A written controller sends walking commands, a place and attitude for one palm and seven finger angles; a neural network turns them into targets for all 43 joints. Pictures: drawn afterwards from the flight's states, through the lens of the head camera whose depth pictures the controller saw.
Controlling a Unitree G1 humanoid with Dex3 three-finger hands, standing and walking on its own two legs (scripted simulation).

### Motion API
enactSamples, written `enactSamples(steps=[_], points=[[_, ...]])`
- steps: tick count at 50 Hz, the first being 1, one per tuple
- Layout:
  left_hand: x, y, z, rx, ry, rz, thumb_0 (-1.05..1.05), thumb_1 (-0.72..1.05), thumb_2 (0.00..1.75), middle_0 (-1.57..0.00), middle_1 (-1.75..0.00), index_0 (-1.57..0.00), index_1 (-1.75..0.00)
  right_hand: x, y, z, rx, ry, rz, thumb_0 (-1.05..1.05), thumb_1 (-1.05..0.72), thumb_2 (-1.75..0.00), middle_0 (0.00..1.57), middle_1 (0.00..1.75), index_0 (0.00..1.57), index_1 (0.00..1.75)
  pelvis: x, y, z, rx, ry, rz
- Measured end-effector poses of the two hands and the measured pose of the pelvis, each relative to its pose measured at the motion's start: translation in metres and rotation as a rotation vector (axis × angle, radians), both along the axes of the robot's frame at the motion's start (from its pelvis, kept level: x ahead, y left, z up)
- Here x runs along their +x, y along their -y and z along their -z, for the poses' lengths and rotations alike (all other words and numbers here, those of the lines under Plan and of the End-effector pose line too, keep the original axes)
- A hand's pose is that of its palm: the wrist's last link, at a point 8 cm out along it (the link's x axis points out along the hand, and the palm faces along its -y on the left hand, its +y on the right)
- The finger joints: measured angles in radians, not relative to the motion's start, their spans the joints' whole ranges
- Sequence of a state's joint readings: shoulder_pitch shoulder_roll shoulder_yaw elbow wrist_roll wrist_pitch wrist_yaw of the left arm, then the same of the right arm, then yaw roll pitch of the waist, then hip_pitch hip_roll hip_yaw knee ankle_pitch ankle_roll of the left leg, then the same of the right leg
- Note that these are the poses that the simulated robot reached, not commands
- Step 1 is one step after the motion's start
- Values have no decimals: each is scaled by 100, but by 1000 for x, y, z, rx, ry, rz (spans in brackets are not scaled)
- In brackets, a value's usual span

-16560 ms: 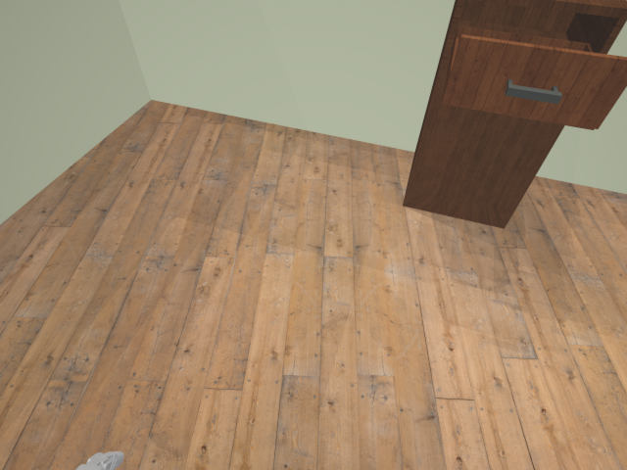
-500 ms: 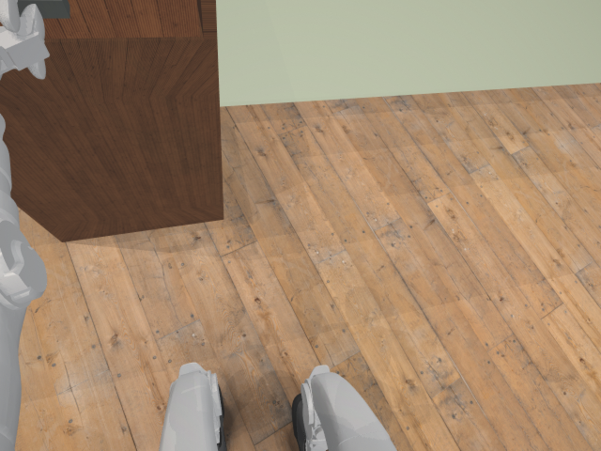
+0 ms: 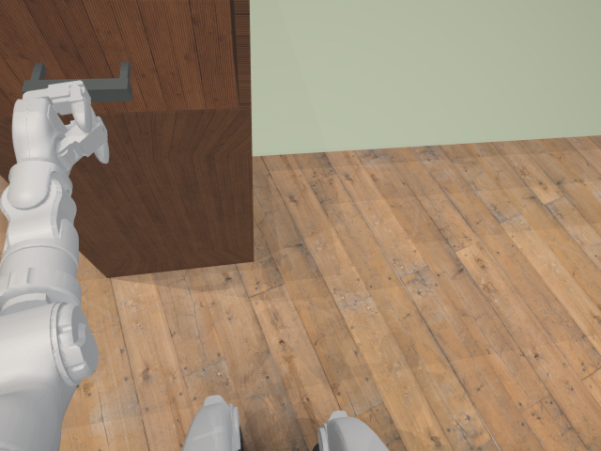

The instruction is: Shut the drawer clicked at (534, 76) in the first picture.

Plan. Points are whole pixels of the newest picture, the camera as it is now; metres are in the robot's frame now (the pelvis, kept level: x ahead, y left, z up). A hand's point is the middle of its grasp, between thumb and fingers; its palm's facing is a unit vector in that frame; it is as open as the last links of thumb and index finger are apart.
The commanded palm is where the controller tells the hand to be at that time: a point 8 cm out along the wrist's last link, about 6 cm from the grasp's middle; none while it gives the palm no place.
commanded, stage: draw the hand back to the body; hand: left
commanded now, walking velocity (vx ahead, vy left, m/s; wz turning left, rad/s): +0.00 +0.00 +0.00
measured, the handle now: (81, 80) +0.60 +0.27 +0.08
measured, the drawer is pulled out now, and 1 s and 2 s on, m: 0.00 0.00 0.00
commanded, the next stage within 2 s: step back with the hand held close in 1.30 s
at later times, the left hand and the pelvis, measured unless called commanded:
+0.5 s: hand (50, 211) +0.35 +0.22 +0.15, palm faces +0.18 -0.97 -0.14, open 3.3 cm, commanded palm +0.30 +0.26 +0.16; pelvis +0.02 -0.02 +0.04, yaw +2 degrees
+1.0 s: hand out of the picture +0.23 +0.21 +0.21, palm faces +0.39 -0.85 -0.35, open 3.3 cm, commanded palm +0.18 +0.25 +0.23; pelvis +0.03 -0.03 +0.07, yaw +2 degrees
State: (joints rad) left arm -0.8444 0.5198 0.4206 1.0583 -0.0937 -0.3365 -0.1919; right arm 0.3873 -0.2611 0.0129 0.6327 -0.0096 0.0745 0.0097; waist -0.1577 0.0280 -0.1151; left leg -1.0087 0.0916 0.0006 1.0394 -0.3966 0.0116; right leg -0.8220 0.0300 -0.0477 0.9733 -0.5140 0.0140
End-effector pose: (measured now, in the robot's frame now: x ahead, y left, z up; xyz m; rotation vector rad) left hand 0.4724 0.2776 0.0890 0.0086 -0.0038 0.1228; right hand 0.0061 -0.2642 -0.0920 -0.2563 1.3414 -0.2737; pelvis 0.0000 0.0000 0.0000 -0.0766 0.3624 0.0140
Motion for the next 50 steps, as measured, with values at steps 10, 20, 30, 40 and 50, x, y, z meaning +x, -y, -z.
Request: enactSamples(steps=[10, 20, 30, 40, 50], points=[[-60, 10, -21, 12, 1, -3, 2, 90, 90, -140, -160, -140, -160, 68, -1, -14, 65, 195, -15, 0, -91, -89, 20, 30, 20, 30, 19, 7, -23, 29, 95, 3], [-124, 7, -56, 24, 33, -3, 2, 90, 90, -140, -160, -140, -160, 141, -2, -37, 91, 431, -128, 1, -91, -89, 20, 30, 20, 30, 19, 18, -36, 49, 200, -31], [-187, 15, -79, 228, -45, -175, 2, 90, 90, -140, -160, -140, -160, 183, -8, -68, 94, 570, -182, 1, -91, -89, 20, 30, 20, 30, 16, 24, -56, 78, 309, -24], [-234, 22, -115, 298, 26, -255, 2, 89, 90, -140, -159, -140, -160, 201, -15, -85, 110, 628, -231, 1, -90, -89, 20, 30, 20, 30, 21, 29, -70, 88, 387, -20], [-280, 24, -141, 377, 64, -274, 2, 89, 90, -140, -159, -140, -160, 205, -16, -87, 124, 642, -245, 1, -90, -89, 20, 30, 20, 30, 27, 30, -74, 89, 420, -16]])
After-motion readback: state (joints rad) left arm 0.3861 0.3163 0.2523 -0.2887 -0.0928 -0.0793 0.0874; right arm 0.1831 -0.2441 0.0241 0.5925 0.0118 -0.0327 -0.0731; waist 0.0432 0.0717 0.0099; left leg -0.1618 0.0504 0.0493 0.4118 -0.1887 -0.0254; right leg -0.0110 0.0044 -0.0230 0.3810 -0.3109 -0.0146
